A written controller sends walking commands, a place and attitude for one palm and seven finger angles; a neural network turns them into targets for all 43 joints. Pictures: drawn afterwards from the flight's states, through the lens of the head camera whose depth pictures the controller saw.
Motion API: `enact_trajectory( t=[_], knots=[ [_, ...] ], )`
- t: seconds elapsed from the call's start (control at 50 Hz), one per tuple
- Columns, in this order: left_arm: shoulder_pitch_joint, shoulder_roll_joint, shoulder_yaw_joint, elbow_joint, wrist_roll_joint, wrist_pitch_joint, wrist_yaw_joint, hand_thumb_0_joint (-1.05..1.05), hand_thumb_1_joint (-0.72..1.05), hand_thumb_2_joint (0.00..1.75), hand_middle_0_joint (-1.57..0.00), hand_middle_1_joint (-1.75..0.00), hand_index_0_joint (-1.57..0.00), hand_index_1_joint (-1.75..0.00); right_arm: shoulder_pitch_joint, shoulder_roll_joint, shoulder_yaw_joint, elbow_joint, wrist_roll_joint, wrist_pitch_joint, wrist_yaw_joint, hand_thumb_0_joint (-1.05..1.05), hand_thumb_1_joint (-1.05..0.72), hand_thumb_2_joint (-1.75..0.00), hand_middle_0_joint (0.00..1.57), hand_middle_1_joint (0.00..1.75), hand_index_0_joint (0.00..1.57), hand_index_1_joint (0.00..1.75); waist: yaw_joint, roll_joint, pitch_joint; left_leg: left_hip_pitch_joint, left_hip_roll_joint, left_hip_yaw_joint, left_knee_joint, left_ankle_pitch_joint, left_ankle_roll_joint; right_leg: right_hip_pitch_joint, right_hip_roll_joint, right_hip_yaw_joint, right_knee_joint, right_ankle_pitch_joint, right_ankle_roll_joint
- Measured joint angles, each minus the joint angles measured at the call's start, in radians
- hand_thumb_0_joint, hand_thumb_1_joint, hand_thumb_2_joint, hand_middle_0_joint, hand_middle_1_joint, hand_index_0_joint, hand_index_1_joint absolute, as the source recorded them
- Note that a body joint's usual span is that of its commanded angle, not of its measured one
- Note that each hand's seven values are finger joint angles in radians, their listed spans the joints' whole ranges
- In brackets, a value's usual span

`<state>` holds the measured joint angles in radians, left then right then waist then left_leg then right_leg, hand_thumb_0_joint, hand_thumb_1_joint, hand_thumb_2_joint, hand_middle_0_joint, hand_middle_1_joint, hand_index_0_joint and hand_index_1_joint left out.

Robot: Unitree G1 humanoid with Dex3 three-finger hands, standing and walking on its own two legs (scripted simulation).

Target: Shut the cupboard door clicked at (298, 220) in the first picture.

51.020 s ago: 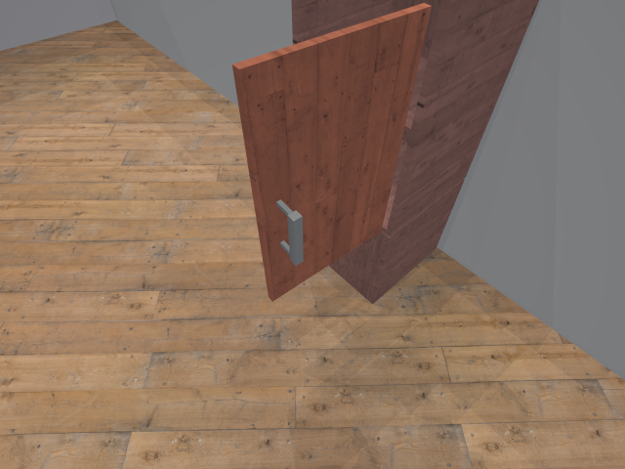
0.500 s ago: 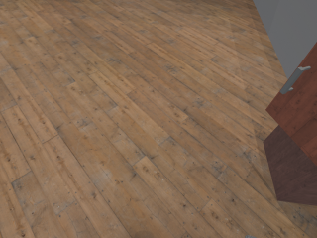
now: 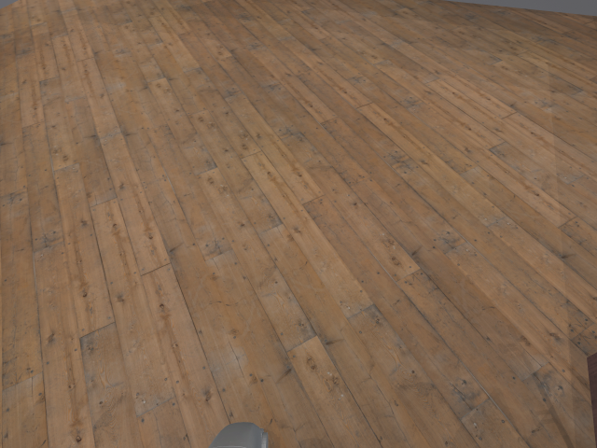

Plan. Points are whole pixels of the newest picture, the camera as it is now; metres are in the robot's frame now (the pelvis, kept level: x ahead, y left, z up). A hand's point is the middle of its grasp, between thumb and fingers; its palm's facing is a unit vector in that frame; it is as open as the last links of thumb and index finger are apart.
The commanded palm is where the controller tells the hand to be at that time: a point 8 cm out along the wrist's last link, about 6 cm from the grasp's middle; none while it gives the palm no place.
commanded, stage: walk to a spot facing it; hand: left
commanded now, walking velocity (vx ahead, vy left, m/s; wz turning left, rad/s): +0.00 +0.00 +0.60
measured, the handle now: out of the picture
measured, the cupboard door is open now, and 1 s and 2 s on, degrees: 28 28 28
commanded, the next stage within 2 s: turn to face it in 0.12 s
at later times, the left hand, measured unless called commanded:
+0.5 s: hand out of the picture +0.13 +0.24 -0.17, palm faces +0.17 -0.96 -0.23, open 7.4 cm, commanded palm none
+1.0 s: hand (174, 366) +0.27 +0.24 -0.18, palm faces -0.17 -0.96 -0.22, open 7.4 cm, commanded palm none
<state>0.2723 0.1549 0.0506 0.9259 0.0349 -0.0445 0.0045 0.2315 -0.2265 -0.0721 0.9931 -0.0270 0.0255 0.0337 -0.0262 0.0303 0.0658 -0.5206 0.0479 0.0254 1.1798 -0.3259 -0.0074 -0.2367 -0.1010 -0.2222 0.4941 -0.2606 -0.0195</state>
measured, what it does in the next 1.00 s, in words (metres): walks ahead: left foot, then right foot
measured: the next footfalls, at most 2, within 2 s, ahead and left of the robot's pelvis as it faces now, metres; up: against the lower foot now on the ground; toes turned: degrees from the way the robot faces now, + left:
left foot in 0.26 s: +0.18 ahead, +0.14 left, +0.00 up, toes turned +15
right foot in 0.60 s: +0.18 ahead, -0.09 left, +0.00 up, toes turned -4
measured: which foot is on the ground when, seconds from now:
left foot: up 0.00-0.24, down 0.26-0.62, up 0.64-0.92, down 0.94-1.00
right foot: down 0.00-0.24, up 0.26-0.58, down 0.60-0.94, up 0.96-1.00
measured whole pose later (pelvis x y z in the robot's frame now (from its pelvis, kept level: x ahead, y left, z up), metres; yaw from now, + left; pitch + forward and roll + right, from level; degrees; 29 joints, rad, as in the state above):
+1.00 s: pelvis +0.16 +0.05 -0.01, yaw -14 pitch +1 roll -1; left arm 0.19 0.24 0.09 0.92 0.02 0.08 -0.01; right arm 0.18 -0.23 -0.04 0.90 -0.02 0.01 -0.03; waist 0.01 -0.04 0.08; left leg -0.30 0.05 0.05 0.58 -0.29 0.00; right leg -0.39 0.05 0.09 0.79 -0.47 0.01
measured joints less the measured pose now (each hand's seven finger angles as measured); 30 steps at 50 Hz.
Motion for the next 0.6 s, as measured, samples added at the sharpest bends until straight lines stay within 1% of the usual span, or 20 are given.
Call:
enact_trajectory(
  t=[0.04, 0.08, 0.14, 0.2, 0.22, 0.24, 0.26, 0.28, 0.3, 0.32, 0.36, 0.38, 0.44, 0.48, 0.54, 0.58, 0.6],
  knots=[
    [0.013, -0.005, 0.002, 0.018, -0.001, -0.004, 0.009, 0.01, 0.92, 0.9, -0.2, -0.3, -0.2, -0.3, -0.025, 0.005, 0.0, -0.014, 0.002, 0.002, 0.004, 0.01, -0.91, -0.89, 0.2, 0.3, 0.2, 0.3, 0.002, -0.016, 0.004, -0.025, 0.013, 0.022, -0.078, 0.016, -0.012, 0.048, -0.006, -0.035, -0.051, 0.003, 0.003],
    [0.024, -0.005, 0.0, 0.031, -0.003, -0.006, 0.009, 0.01, 0.93, 0.9, -0.2, -0.3, -0.2, -0.3, -0.056, 0.008, 0.003, -0.029, 0.002, 0.006, 0.007, 0.0, -0.92, -0.9, 0.19, 0.3, 0.2, 0.3, 0.009, -0.028, 0.017, -0.036, 0.021, 0.042, -0.174, 0.032, -0.018, 0.086, -0.011, -0.068, -0.078, -0.004, 0.01],
    [0.038, -0.002, -0.003, 0.044, -0.003, -0.002, 0.009, 0.01, 0.92, 0.9, -0.2, -0.3, -0.2, -0.3, -0.108, 0.01, 0.01, -0.051, 0.003, 0.009, 0.013, 0.0, -0.92, -0.9, 0.19, 0.3, 0.2, 0.3, 0.028, -0.041, 0.045, -0.023, 0.02, 0.071, -0.326, 0.041, -0.014, 0.126, -0.021, -0.11, -0.074, -0.037, 0.027],
    [0.055, 0.007, 0.0, 0.049, -0.004, 0.01, 0.006, 0.01, 0.92, 0.9, -0.2, -0.3, -0.2, -0.3, -0.154, 0.011, 0.018, -0.08, 0.002, 0.005, 0.016, 0.0, -0.92, -0.9, 0.19, 0.3, 0.2, 0.3, 0.049, -0.057, 0.071, 0.024, 0.001, 0.097, -0.456, 0.04, 0.002, 0.145, -0.044, -0.137, -0.016, -0.097, 0.05],
    [0.065, 0.012, 0.002, 0.05, -0.005, 0.016, 0.005, 0.01, 0.91, 0.9, -0.2, -0.3, -0.2, -0.3, -0.165, 0.011, 0.021, -0.093, 0.001, 0.0, 0.017, 0.0, -0.92, -0.9, 0.19, 0.3, 0.2, 0.3, 0.052, -0.064, 0.076, 0.053, -0.013, 0.105, -0.508, 0.06, 0.009, 0.143, -0.06, -0.141, 0.027, -0.128, 0.061],
    [0.079, 0.015, 0.004, 0.048, -0.008, 0.022, 0.003, 0.01, 0.91, 0.9, -0.2, -0.3, -0.2, -0.3, -0.17, 0.005, 0.026, -0.108, -0.001, -0.008, 0.018, 0.0, -0.92, -0.9, 0.19, 0.3, 0.2, 0.3, 0.056, -0.063, 0.073, 0.091, -0.019, 0.111, -0.567, 0.132, 0.019, 0.126, -0.075, -0.139, 0.099, -0.162, 0.069],
    [0.091, 0.016, 0.004, 0.047, -0.013, 0.032, 0.001, 0.01, 0.91, 0.9, -0.2, -0.3, -0.2, -0.3, -0.172, -0.004, 0.028, -0.124, -0.004, -0.021, 0.015, 0.0, -0.91, -0.9, 0.19, 0.3, 0.2, 0.3, 0.055, -0.047, 0.061, 0.102, -0.013, 0.099, -0.58, 0.19, 0.066, 0.081, -0.074, -0.112, 0.22, -0.209, 0.076],
    [0.08, 0.028, 0.004, 0.05, -0.016, 0.046, 0.005, 0.01, 0.91, 0.9, -0.2, -0.3, -0.2, -0.3, -0.181, -0.001, 0.03, -0.128, -0.002, -0.031, 0.005, 0.0, -0.91, -0.9, 0.19, 0.3, 0.2, 0.3, 0.056, -0.055, 0.068, 0.088, -0.021, 0.098, -0.534, 0.158, 0.089, 0.027, -0.071, -0.046, 0.351, -0.272, 0.074],
    [0.065, 0.041, 0.005, 0.05, -0.017, 0.06, 0.012, 0.01, 0.91, 0.9, -0.2, -0.3, -0.2, -0.3, -0.188, 0.004, 0.038, -0.13, 0.0, -0.035, -0.005, 0.0, -0.91, -0.9, 0.19, 0.3, 0.2, 0.3, 0.064, -0.066, 0.075, 0.089, -0.027, 0.101, -0.505, 0.114, 0.095, -0.023, -0.057, 0.024, 0.461, -0.311, 0.07],
    [0.049, 0.05, 0.007, 0.051, -0.017, 0.069, 0.019, 0.01, 0.91, 0.9, -0.2, -0.3, -0.2, -0.3, -0.191, 0.009, 0.045, -0.129, 0.001, -0.037, -0.015, 0.0, -0.91, -0.89, 0.19, 0.3, 0.2, 0.3, 0.072, -0.072, 0.077, 0.097, -0.029, 0.104, -0.499, 0.083, 0.091, -0.067, -0.04, 0.077, 0.536, -0.321, 0.069],
    [0.015, 0.058, 0.008, 0.055, -0.016, 0.078, 0.026, 0.01, 0.91, 0.9, -0.2, -0.3, -0.2, -0.3, -0.192, 0.02, 0.056, -0.121, 0.0, -0.037, -0.034, 0.0, -0.91, -0.89, 0.2, 0.3, 0.2, 0.3, 0.079, -0.07, 0.074, 0.13, -0.031, 0.108, -0.533, 0.07, 0.077, -0.128, -0.016, 0.141, 0.59, -0.287, 0.065],
    [0.0, 0.06, 0.007, 0.056, -0.016, 0.079, 0.025, 0.01, 0.91, 0.9, -0.2, -0.3, -0.2, -0.3, -0.192, 0.026, 0.061, -0.112, 0.0, -0.038, -0.041, 0.0, -0.91, -0.89, 0.2, 0.3, 0.2, 0.3, 0.08, -0.067, 0.07, 0.15, -0.031, 0.111, -0.561, 0.081, 0.066, -0.146, -0.009, 0.163, 0.578, -0.261, 0.063],
    [-0.027, 0.054, 0.002, 0.053, -0.015, 0.08, 0.018, 0.01, 0.91, 0.9, -0.19, -0.3, -0.2, -0.3, -0.183, 0.046, 0.072, -0.081, 0.0, -0.034, -0.049, 0.0, -0.91, -0.89, 0.2, 0.3, 0.2, 0.3, 0.081, -0.048, 0.051, 0.204, -0.025, 0.124, -0.632, 0.1, 0.07, -0.159, 0.006, 0.193, 0.457, -0.211, 0.054],
    [-0.032, 0.046, 0.001, 0.048, -0.012, 0.084, 0.011, 0.01, 0.91, 0.9, -0.19, -0.3, -0.2, -0.3, -0.173, 0.058, 0.074, -0.062, 0.0, -0.023, -0.048, 0.0, -0.91, -0.89, 0.2, 0.3, 0.2, 0.3, 0.078, -0.029, 0.035, 0.229, -0.009, 0.138, -0.652, 0.097, 0.067, -0.15, 0.019, 0.189, 0.372, -0.184, 0.051],
    [-0.031, 0.035, 0.005, 0.038, -0.008, 0.091, -0.001, 0.0, 0.91, 0.9, -0.19, -0.3, -0.2, -0.3, -0.156, 0.07, 0.068, -0.041, 0.001, -0.006, -0.044, 0.0, -0.91, -0.89, 0.2, 0.3, 0.2, 0.3, 0.073, -0.006, 0.02, 0.251, 0.02, 0.167, -0.643, 0.072, 0.052, -0.123, 0.041, 0.168, 0.275, -0.132, 0.048],
    [-0.026, 0.031, 0.01, 0.03, -0.006, 0.093, -0.008, 0.0, 0.91, 0.9, -0.19, -0.3, -0.2, -0.3, -0.14, 0.07, 0.059, -0.033, 0.003, 0.002, -0.043, 0.0, -0.91, -0.89, 0.2, 0.3, 0.2, 0.3, 0.069, 0.001, 0.015, 0.254, 0.037, 0.191, -0.612, 0.043, 0.04, -0.092, 0.055, 0.152, 0.204, -0.07, 0.044],
    [-0.022, 0.031, 0.012, 0.023, -0.006, 0.092, -0.011, 0.0, 0.91, 0.9, -0.19, -0.3, -0.2, -0.3, -0.13, 0.069, 0.054, -0.031, 0.004, 0.005, -0.042, 0.0, -0.91, -0.89, 0.2, 0.3, 0.2, 0.3, 0.068, -0.002, 0.012, 0.25, 0.042, 0.206, -0.589, 0.025, 0.033, -0.073, 0.059, 0.153, 0.158, -0.019, 0.038]
  ],
)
